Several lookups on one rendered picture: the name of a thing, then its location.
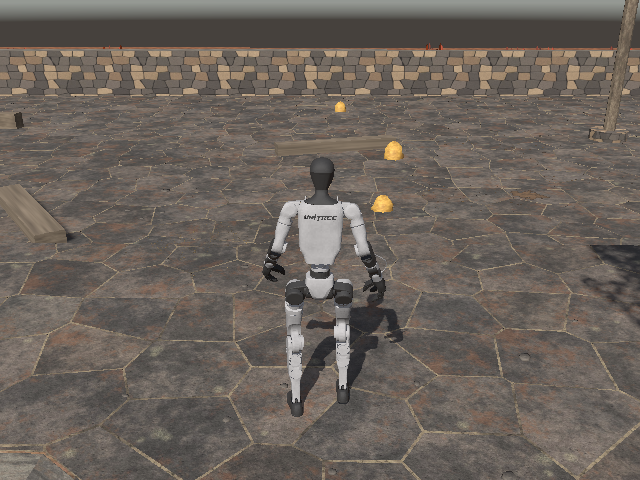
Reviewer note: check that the robot right hand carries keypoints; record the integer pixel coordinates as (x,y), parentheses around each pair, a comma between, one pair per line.
(380,286)

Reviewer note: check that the humanoid robot head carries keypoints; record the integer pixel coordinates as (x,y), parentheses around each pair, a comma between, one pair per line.
(322,173)

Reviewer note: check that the left robot forearm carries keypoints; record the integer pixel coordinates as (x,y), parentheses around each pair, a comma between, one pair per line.
(271,257)

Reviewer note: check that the robot left upper arm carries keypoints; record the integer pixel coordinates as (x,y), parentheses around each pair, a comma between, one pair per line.
(289,210)

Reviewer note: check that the robot right thigh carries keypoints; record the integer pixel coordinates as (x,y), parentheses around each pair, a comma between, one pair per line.
(343,296)

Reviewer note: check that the robot left hand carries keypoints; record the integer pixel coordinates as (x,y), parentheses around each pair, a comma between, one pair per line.
(266,272)

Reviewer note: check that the robot right upper arm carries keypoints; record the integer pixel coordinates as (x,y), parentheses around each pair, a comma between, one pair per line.
(353,212)

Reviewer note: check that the right robot forearm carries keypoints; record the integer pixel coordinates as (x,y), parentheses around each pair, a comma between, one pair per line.
(372,266)

